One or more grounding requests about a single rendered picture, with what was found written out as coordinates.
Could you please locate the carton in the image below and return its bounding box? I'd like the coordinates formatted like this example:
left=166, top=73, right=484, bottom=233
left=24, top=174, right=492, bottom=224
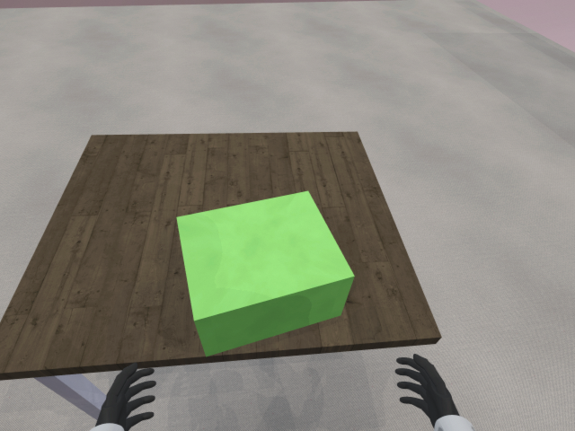
left=176, top=191, right=354, bottom=357

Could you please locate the left robot hand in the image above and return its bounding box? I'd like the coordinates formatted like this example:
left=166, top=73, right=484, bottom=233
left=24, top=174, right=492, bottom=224
left=95, top=363, right=156, bottom=431

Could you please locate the table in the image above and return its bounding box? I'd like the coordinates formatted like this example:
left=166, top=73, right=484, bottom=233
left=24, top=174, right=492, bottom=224
left=0, top=132, right=442, bottom=420

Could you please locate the right robot hand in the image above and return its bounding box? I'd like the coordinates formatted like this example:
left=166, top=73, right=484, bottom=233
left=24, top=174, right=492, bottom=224
left=395, top=354, right=460, bottom=428

